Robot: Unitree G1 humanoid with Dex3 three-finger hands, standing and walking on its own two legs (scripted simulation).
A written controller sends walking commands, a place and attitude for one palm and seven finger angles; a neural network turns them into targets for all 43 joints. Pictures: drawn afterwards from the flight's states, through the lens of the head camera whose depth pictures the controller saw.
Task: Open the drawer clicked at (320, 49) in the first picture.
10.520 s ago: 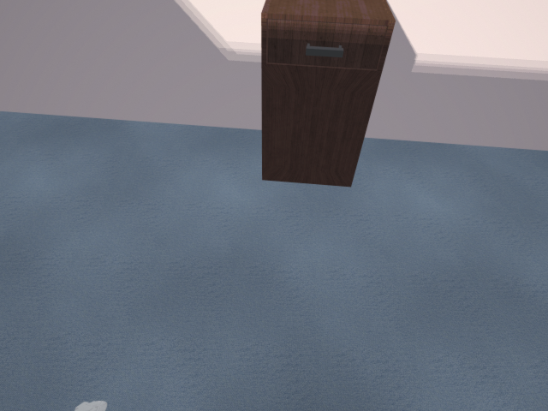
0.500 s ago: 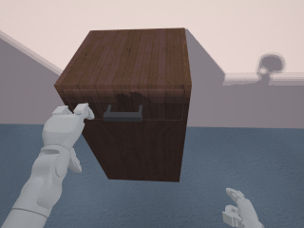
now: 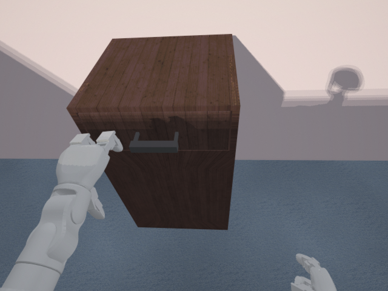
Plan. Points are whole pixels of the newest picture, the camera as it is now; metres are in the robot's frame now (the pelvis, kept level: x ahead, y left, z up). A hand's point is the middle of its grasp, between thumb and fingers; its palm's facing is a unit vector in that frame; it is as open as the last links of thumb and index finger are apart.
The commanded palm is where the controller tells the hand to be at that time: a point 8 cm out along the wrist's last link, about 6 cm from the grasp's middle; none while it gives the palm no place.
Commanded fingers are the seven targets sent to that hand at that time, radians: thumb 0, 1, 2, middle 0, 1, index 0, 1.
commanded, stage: move the hooked fingers above the handle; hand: left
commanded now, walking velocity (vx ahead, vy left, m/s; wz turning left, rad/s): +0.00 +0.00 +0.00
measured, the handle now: (155, 140) +0.52 +0.18 -0.03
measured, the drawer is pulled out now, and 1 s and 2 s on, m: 0.00 0.00 0.00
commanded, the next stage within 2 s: none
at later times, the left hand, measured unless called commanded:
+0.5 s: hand (120, 161) +0.36 +0.21 +0.07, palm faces +0.03 -0.07 -1.00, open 13.9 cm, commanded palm +0.34 +0.22 +0.13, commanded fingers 0.00 -0.50 0.30 -0.30 -1.20 -0.30 -1.20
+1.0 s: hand (137, 150) +0.41 +0.19 +0.05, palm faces +0.00 -0.05 -1.00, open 13.9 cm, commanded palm +0.39 +0.19 +0.11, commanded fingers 0.00 -0.50 0.30 -0.30 -1.20 -0.30 -1.20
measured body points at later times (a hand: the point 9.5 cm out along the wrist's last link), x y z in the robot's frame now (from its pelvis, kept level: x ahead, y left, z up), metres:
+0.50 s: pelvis +0.00 +0.01 +0.00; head +0.02 -0.02 +0.45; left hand +0.36 +0.21 +0.12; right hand +0.16 -0.22 -0.12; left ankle +0.02 +0.10 -0.73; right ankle -0.04 -0.10 -0.73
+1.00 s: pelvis +0.01 +0.00 -0.01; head +0.03 -0.02 +0.44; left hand +0.40 +0.19 +0.11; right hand +0.13 -0.25 -0.14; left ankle +0.02 +0.10 -0.73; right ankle -0.04 -0.10 -0.73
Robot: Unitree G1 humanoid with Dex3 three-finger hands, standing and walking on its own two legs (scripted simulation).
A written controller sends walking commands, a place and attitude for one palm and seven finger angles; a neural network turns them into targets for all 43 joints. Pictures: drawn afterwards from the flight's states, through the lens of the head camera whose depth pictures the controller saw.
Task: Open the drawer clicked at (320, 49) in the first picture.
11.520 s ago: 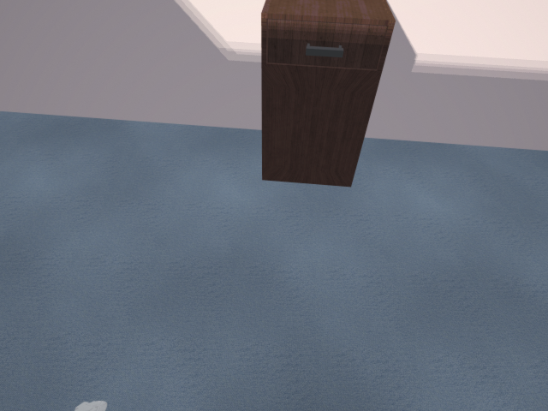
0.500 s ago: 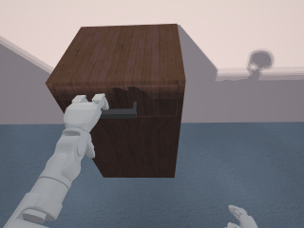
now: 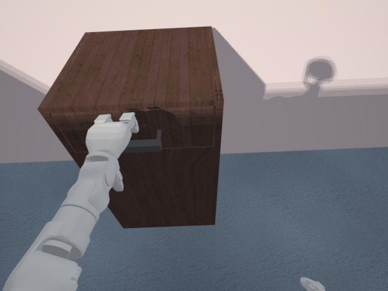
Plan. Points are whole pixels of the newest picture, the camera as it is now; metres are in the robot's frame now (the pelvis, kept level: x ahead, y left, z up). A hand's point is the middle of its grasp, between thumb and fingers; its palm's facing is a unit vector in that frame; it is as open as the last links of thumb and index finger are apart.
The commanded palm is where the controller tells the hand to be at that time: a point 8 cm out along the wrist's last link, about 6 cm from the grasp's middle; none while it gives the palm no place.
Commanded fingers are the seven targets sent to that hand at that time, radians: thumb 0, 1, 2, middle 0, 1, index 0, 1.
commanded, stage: move the hooked fingers above the handle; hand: left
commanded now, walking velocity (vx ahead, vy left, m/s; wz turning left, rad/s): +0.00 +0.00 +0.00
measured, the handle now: (137, 140) +0.51 +0.19 -0.02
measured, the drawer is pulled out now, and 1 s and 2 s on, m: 0.00 0.00 0.00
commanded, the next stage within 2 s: lower the fingers behind the handle in 1.22 s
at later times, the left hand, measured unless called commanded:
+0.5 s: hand (137, 137) +0.47 +0.17 +0.04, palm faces -0.01 -0.05 -1.00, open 13.9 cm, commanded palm +0.45 +0.17 +0.10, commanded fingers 0.00 -0.50 0.30 -0.30 -1.20 -0.30 -1.20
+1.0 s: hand (134, 137) +0.47 +0.17 +0.04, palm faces +0.01 -0.05 -1.00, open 13.9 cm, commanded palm +0.44 +0.18 +0.10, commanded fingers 0.00 -0.50 0.30 -0.30 -1.20 -0.30 -1.20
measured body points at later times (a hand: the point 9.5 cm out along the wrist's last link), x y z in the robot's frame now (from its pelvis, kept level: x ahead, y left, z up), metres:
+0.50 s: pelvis +0.00 +0.00 -0.01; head +0.06 -0.01 +0.44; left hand +0.46 +0.17 +0.09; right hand +0.04 -0.27 -0.15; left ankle +0.01 +0.11 -0.72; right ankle -0.04 -0.10 -0.72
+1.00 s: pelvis +0.00 +0.01 -0.01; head +0.05 +0.01 +0.43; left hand +0.46 +0.17 +0.09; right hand +0.03 -0.25 -0.14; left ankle +0.01 +0.11 -0.72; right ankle -0.04 -0.10 -0.72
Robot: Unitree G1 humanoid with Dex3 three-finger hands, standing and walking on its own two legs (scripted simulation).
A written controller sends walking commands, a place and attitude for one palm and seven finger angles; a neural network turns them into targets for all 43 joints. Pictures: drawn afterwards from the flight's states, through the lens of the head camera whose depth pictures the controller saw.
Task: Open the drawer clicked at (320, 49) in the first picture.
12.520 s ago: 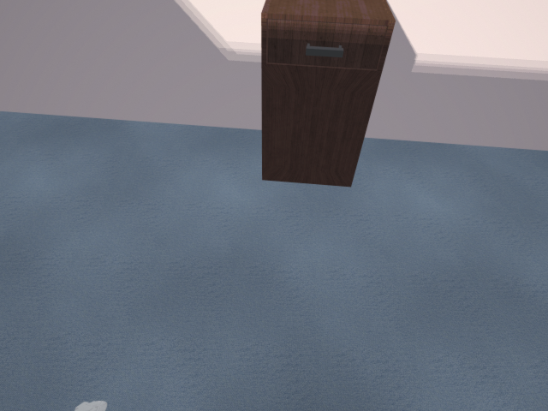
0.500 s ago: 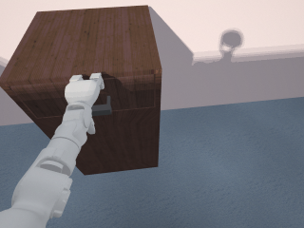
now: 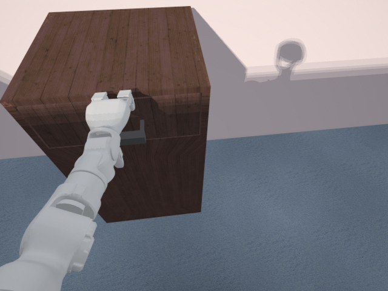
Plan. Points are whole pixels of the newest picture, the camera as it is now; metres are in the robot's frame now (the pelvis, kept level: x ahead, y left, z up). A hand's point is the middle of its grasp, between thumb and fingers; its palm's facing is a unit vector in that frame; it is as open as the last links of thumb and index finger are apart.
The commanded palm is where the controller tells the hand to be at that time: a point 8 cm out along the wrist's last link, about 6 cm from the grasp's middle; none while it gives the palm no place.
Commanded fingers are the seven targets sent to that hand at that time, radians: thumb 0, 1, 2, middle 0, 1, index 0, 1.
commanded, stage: move the hooked fingers above the handle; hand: left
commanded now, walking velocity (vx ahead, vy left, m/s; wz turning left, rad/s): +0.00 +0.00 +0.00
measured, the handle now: (118, 132) +0.51 +0.18 -0.01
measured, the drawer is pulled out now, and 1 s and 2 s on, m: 0.00 0.00 0.00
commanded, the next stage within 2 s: lower the fingers behind the handle in 0.22 s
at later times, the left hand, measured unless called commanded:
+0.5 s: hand (115, 134) +0.46 +0.17 +0.04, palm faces -0.01 -0.05 -1.00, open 13.9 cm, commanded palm +0.44 +0.17 +0.10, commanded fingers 0.00 -0.50 0.30 -0.30 -1.20 -0.30 -1.20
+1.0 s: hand (120, 144) +0.46 +0.17 +0.01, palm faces -0.03 -0.04 -1.00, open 13.9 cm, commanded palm +0.44 +0.17 +0.06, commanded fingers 0.00 -0.50 0.30 -0.30 -1.20 -0.30 -1.20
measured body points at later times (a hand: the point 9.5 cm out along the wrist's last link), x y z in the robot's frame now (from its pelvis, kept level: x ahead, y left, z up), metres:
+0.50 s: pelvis +0.00 +0.00 +0.00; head +0.05 -0.01 +0.45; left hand +0.46 +0.17 +0.10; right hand +0.05 -0.27 -0.13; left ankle +0.02 +0.09 -0.71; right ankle -0.04 -0.11 -0.71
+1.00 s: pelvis +0.00 -0.01 -0.01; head +0.07 -0.01 +0.43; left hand +0.46 +0.17 +0.06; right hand +0.03 -0.27 -0.14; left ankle +0.02 +0.09 -0.71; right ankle -0.04 -0.11 -0.71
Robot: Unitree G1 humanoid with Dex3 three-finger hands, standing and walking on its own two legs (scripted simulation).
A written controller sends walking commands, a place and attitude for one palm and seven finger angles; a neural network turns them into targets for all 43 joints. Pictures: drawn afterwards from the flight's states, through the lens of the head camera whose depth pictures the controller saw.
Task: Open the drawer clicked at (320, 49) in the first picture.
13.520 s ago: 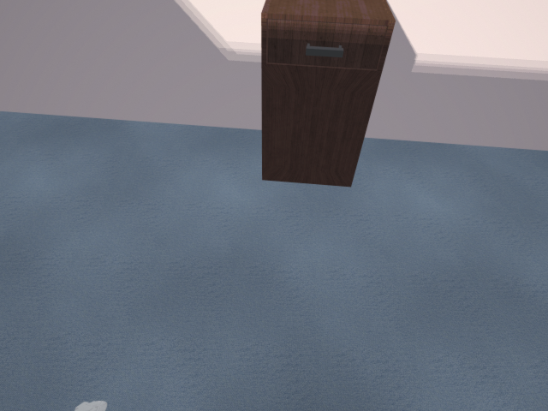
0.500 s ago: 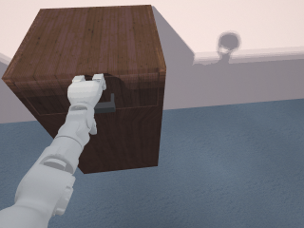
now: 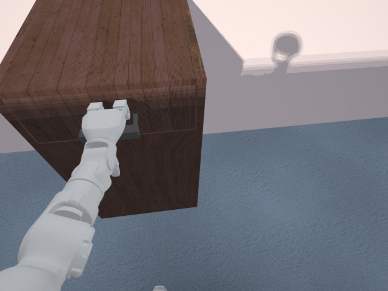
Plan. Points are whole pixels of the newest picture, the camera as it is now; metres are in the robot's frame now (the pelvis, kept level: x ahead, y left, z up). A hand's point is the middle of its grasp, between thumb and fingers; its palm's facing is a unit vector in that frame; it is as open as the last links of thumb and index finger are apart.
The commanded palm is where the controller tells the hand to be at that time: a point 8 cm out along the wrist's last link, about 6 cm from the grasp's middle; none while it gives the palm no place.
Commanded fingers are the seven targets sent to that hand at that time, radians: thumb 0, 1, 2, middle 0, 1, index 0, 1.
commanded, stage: lower the fingers behind the handle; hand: left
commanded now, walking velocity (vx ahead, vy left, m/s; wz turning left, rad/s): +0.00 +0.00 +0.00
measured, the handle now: (110, 126) +0.51 +0.19 +0.00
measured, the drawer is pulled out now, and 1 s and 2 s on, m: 0.00 0.00 0.00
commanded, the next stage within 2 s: lift the fingers back up to retry in 0.92 s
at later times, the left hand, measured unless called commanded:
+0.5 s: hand (114, 139) +0.47 +0.18 +0.00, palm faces +0.00 -0.02 -1.00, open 13.7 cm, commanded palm +0.46 +0.17 +0.04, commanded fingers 0.00 -0.50 0.30 -0.30 -1.20 -0.30 -1.20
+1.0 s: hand (114, 139) +0.47 +0.18 +0.00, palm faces +0.01 -0.01 -1.00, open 13.7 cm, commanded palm +0.46 +0.17 +0.04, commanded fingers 0.00 -0.50 0.30 -0.30 -1.20 -0.30 -1.20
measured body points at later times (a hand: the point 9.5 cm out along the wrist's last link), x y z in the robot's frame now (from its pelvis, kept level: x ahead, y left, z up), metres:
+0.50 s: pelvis -0.01 +0.00 -0.02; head +0.07 +0.01 +0.42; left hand +0.46 +0.17 +0.06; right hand +0.01 -0.26 -0.15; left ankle +0.02 +0.10 -0.70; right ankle -0.04 -0.11 -0.70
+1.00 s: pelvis -0.05 +0.02 -0.03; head +0.06 +0.03 +0.40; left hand +0.46 +0.17 +0.05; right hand -0.04 -0.25 -0.15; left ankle +0.02 +0.10 -0.70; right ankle -0.04 -0.11 -0.70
